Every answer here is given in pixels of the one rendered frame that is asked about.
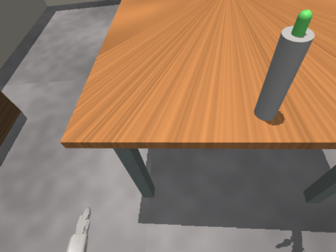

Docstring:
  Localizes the table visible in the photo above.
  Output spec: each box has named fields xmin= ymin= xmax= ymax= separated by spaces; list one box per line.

xmin=60 ymin=0 xmax=336 ymax=203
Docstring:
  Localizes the bottle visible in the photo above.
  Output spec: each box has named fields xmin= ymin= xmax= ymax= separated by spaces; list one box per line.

xmin=254 ymin=9 xmax=314 ymax=121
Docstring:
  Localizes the left robot hand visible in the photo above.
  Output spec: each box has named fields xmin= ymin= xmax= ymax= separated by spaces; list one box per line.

xmin=67 ymin=207 xmax=91 ymax=252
